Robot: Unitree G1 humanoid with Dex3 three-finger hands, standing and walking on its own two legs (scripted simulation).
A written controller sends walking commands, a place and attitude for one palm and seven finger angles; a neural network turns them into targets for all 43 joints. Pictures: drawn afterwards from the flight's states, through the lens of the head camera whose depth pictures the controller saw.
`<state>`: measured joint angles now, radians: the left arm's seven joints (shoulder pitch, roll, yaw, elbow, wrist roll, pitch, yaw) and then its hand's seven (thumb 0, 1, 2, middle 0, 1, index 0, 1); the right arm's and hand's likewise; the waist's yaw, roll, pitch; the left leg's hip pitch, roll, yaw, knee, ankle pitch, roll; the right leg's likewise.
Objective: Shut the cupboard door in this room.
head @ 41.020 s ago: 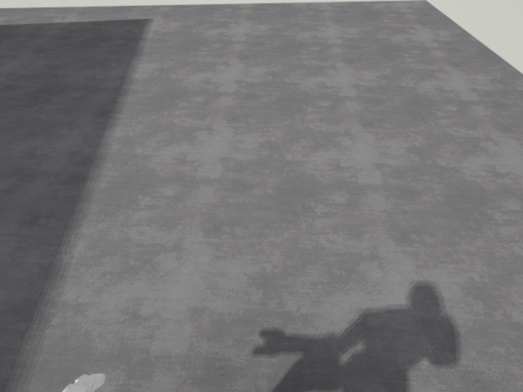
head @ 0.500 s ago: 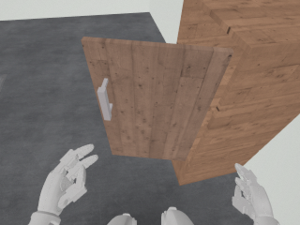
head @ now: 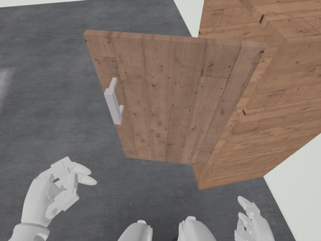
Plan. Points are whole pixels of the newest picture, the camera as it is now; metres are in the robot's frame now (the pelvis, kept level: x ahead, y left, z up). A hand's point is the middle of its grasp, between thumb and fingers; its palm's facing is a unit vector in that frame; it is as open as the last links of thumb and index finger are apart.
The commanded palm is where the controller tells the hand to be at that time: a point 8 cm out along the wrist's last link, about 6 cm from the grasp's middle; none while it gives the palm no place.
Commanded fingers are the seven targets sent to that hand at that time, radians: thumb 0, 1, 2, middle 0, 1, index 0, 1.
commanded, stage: raise the hand and make a fist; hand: left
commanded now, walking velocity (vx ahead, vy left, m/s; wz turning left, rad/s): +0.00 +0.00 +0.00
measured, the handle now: (116, 102) +0.44 +0.14 +0.08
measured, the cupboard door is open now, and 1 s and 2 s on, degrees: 72 72 72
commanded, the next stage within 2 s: bring the fist close to the handle in 1.04 s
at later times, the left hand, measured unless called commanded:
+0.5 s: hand (62, 183) +0.23 +0.22 +0.07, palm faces -0.05 -1.00 -0.04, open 3.1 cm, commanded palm +0.21 +0.27 +0.08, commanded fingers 0.00 0.90 0.90 -1.30 -1.50 -1.30 -1.50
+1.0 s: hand (61, 180) +0.23 +0.22 +0.08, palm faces -0.06 -1.00 -0.05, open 3.1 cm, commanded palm +0.21 +0.27 +0.08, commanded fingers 0.00 0.90 0.90 -1.30 -1.50 -1.30 -1.50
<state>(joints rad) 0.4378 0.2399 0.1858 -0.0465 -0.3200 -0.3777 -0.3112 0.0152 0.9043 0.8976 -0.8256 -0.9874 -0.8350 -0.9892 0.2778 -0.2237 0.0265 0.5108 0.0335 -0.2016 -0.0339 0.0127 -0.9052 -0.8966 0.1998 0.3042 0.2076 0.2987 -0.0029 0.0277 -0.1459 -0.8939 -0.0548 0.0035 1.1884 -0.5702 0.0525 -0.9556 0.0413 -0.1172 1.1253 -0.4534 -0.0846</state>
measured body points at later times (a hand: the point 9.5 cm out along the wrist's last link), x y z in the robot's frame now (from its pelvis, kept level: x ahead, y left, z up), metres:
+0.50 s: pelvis +0.01 +0.03 +0.01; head +0.08 +0.04 +0.46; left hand +0.22 +0.27 +0.07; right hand +0.21 -0.18 -0.05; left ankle +0.00 +0.09 -0.64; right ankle +0.05 -0.07 -0.64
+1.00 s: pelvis +0.01 +0.03 +0.02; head +0.07 +0.04 +0.46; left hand +0.23 +0.27 +0.08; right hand +0.18 -0.21 -0.05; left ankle +0.00 +0.09 -0.64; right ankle +0.05 -0.07 -0.64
